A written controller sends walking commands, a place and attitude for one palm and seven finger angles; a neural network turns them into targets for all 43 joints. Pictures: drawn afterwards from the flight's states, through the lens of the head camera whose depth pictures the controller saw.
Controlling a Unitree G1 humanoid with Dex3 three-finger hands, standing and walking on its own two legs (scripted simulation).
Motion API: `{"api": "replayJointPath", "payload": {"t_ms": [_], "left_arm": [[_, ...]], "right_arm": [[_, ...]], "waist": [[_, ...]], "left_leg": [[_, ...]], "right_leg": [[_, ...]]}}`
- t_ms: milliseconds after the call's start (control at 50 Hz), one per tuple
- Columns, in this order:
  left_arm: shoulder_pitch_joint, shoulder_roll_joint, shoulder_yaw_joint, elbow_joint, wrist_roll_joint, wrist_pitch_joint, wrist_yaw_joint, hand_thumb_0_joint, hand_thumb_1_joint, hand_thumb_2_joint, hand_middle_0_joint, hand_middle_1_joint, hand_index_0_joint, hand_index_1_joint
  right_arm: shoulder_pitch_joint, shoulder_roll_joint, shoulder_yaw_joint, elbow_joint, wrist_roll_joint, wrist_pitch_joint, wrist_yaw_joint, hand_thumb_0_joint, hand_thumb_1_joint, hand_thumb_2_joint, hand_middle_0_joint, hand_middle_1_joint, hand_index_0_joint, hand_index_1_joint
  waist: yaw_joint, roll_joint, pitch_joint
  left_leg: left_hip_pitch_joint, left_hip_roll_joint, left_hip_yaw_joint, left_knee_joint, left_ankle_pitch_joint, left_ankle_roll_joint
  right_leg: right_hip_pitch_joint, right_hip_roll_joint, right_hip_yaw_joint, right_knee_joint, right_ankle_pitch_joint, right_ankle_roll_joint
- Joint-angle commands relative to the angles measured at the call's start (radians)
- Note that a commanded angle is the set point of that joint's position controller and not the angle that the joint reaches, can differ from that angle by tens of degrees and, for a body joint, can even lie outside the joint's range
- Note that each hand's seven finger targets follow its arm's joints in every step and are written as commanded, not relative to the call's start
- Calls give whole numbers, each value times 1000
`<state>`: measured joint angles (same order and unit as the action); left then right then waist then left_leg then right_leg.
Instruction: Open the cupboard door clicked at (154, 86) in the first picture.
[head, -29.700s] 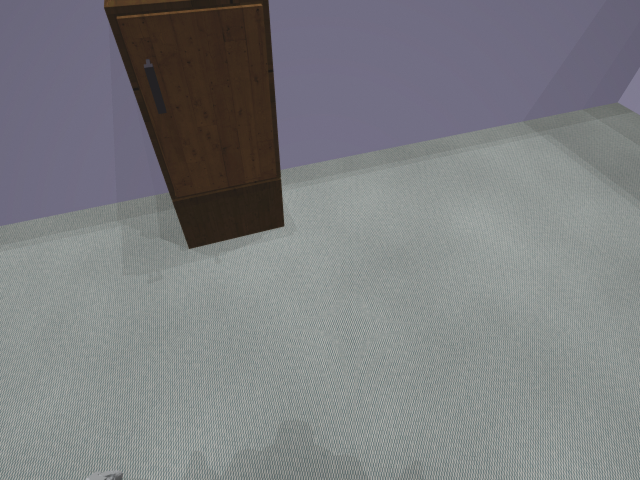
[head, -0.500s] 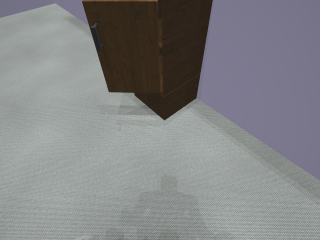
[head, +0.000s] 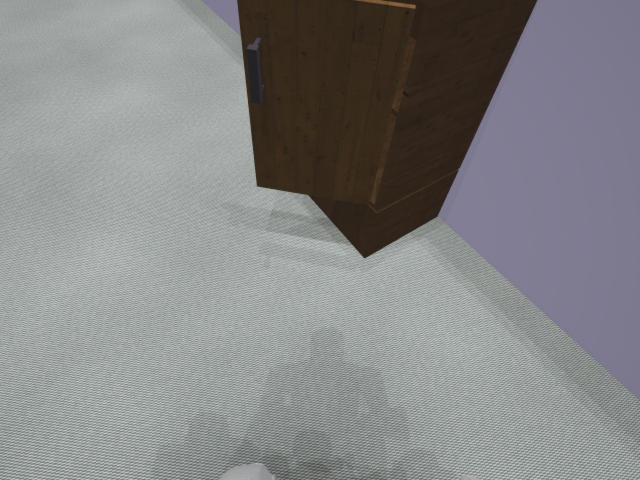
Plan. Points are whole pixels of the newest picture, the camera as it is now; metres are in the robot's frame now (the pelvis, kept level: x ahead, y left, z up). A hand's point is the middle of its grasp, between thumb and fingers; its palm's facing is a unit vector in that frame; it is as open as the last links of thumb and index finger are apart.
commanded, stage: take the last steps up to it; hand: left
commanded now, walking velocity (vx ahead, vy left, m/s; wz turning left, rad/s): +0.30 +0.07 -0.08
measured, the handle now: (257, 70) +0.94 +0.24 -0.03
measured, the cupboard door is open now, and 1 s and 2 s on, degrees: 45 45 45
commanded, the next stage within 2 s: come to a stop and stand still in 0.68 s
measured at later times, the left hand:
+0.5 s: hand (236, 365) +0.28 +0.16 -0.14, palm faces -0.02 -0.98 -0.20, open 7.4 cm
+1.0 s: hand (203, 346) +0.32 +0.23 -0.17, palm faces +0.03 -0.99 -0.15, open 7.4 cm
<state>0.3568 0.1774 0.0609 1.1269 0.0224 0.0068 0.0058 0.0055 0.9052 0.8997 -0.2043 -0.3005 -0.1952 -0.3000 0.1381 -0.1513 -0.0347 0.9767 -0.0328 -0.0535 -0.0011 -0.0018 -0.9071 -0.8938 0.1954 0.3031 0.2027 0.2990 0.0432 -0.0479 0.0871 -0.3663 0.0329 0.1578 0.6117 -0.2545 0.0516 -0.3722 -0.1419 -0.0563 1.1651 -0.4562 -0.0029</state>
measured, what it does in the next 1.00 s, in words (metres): walks ahead: right foot, then left foot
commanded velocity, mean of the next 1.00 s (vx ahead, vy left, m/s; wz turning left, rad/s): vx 0.11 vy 0.00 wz -0.02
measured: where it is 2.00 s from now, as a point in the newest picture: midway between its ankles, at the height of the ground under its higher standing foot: (318, 441)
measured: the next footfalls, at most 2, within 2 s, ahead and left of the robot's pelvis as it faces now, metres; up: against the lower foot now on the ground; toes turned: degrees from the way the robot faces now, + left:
right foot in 0.36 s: +0.23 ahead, -0.10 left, +0.00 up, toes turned -10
left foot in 0.80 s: +0.36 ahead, +0.11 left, +0.00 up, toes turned +0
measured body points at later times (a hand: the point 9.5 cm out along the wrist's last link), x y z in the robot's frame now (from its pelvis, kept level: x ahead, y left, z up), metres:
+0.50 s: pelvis +0.18 -0.01 +0.01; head +0.21 -0.03 +0.46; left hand +0.28 +0.21 -0.12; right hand +0.12 -0.23 -0.15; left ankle +0.12 +0.11 -0.65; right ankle +0.19 -0.09 -0.72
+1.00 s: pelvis +0.32 +0.05 +0.01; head +0.35 +0.08 +0.46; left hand +0.32 +0.28 -0.16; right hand +0.41 -0.17 -0.13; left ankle +0.37 +0.13 -0.72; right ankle +0.28 -0.08 -0.67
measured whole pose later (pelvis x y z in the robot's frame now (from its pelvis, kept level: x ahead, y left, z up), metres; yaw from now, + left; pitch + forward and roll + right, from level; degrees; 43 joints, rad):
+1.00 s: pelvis +0.32 +0.05 +0.01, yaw -3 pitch +0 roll -1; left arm 0.26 0.17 0.05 1.07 0.01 0.04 0.02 0.00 0.91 0.90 -0.20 -0.30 -0.19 -0.30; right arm 0.10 -0.13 0.00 1.02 -0.02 -0.01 -0.05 0.00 -0.91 -0.89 0.20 0.30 0.21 0.30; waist 0.04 -0.05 0.08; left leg -0.31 0.02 0.14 0.49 -0.19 0.07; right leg -0.40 -0.04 -0.03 0.97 -0.49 0.03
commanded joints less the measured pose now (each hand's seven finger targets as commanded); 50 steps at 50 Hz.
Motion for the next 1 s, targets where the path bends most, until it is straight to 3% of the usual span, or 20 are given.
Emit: {"api": "replayJointPath", "payload": {"t_ms": [0,140,240,300,320,340,360,380,420,460,500,660,720,740,760,780,800,820,880,980], "left_arm": [[-25,22,2,-99,5,-35,-14,0,900,900,-200,-300,-200,-300],[-157,22,1,-165,5,-21,-23,0,900,900,-200,-300,-200,-300],[-258,36,-2,-222,4,-24,-25,0,900,900,-200,-300,-200,-300],[-185,50,6,-210,6,-33,-24,0,900,900,-200,-300,-200,-300],[-74,86,16,-179,7,-43,-21,0,900,900,-200,-300,-200,-300],[70,165,37,-136,11,-58,-13,0,900,900,-200,-300,-200,-300],[157,250,50,-113,-3,-58,-7,0,900,900,-200,-300,-200,-300],[124,212,45,-115,-10,-62,5,0,900,900,-200,-300,-200,-300],[-4,135,20,-150,-12,-68,10,0,900,900,-200,-300,-200,-300],[-37,92,5,-146,-10,-83,8,0,900,900,-200,-300,-200,-300],[-32,72,6,-133,-5,-93,6,0,900,900,-200,-300,-200,-300],[12,130,9,-68,1,-86,3,0,900,900,-200,-300,-200,-300],[-15,137,11,-57,-2,-71,6,0,900,900,-200,-300,-200,-300],[-10,115,7,-61,-3,-65,5,0,900,900,-200,-300,-200,-300],[31,69,-1,-72,-10,-58,4,0,900,900,-200,-300,-200,-300],[22,38,-19,-97,-13,-56,8,0,900,900,-200,-300,-200,-300],[8,38,-23,-87,-15,-42,21,0,900,900,-200,-300,-200,-300],[5,22,-27,-68,-19,-31,26,0,900,900,-200,-300,-200,-300],[32,43,-22,-40,-16,8,21,0,900,900,-200,-300,-200,-300],[-11,83,13,-109,-2,51,15,0,900,900,-200,-300,-200,-300]], "right_arm": [[182,-132,-24,24,7,-17,-22,0,-900,-900,200,300,200,300],[221,-125,-24,50,6,-22,-17,0,-900,-900,200,300,200,300],[264,-137,-21,79,-1,-16,-15,0,-900,-900,200,300,200,300],[262,-142,-19,99,0,-9,-15,0,-900,-900,200,300,200,300],[252,-132,-17,101,8,-11,-14,0,-900,-900,200,300,200,300],[254,-110,-16,85,21,-16,-7,0,-900,-900,200,300,200,300],[248,-101,-16,53,22,-15,-2,0,-900,-900,200,300,200,300],[190,-129,-26,49,17,-3,-5,0,-900,-900,200,300,200,300],[131,-88,-24,47,17,5,-2,0,-900,-900,200,300,200,300],[185,-48,-17,72,12,22,3,0,-900,-900,200,300,200,300],[212,-31,-17,87,11,32,7,0,-900,-900,200,300,200,300],[50,-43,-13,17,13,22,26,0,-900,-900,200,300,200,300],[127,-72,-15,39,11,9,18,0,-900,-900,200,300,200,300],[224,-119,-22,69,7,0,10,0,-900,-900,200,300,200,300],[316,-215,-41,85,-6,-5,-3,0,-900,-900,200,300,200,300],[360,-260,-46,82,-1,8,-17,0,-900,-900,200,300,200,300],[287,-227,-28,69,2,12,-33,0,-900,-900,200,300,200,300],[187,-200,-16,41,5,14,-44,0,-900,-900,200,300,200,300],[61,-159,3,25,14,25,-58,0,-900,-900,200,300,200,300],[79,-203,-29,24,16,54,-69,0,-900,-900,200,300,200,300]], "waist": [[-38,143,-87],[-36,109,-24],[-50,95,15],[-10,61,-12],[38,8,-71],[86,-150,-164],[90,-266,-187],[80,-239,-152],[21,-40,-50],[-26,-55,-55],[-45,-73,-66],[-10,-100,-31],[-67,-69,-35],[-105,20,-86],[-125,221,-162],[-130,309,-194],[-105,234,-203],[-69,203,-148],[-23,132,-95],[-40,118,-134]], "left_leg": [[196,270,-249,-409,102,112],[236,240,-148,-456,215,139],[245,246,-157,-418,209,136],[210,200,-118,-280,219,91],[147,140,-77,-119,239,54],[-52,39,0,138,106,1],[-241,-56,4,432,-342,-41],[-274,-9,-127,563,-314,-40],[-280,59,-177,565,-132,-55],[-193,76,-153,472,-56,-77],[-160,68,-123,385,-12,-89],[-94,18,-62,48,23,-75],[140,-21,-30,-122,102,-58],[298,6,-68,-171,152,-42],[457,207,-298,-178,293,41],[449,358,-461,-248,498,128],[350,369,-451,-270,565,136],[238,353,-400,-277,613,136],[131,303,-271,-299,620,120],[163,341,-265,-283,579,147]], "right_leg": [[-210,-18,25,52,117,-3],[-180,5,-3,-278,234,7],[-99,34,-26,-449,205,-6],[98,80,-65,-596,235,-22],[288,76,-32,-664,270,-40],[537,-113,223,-723,299,-122],[641,-325,523,-863,396,-238],[537,-331,538,-894,417,-239],[361,-257,331,-916,454,-196],[265,-187,158,-934,555,-153],[249,-144,74,-941,609,-141],[284,-150,52,-903,581,-141],[187,-111,12,-787,525,-96],[126,-64,-15,-628,478,-74],[-35,53,-96,-404,170,-27],[-100,113,-74,-171,-177,-7],[-71,84,32,-112,-169,-7],[-42,54,69,-114,-121,6],[30,47,69,-197,-42,29],[-75,82,73,-75,-20,37]]}}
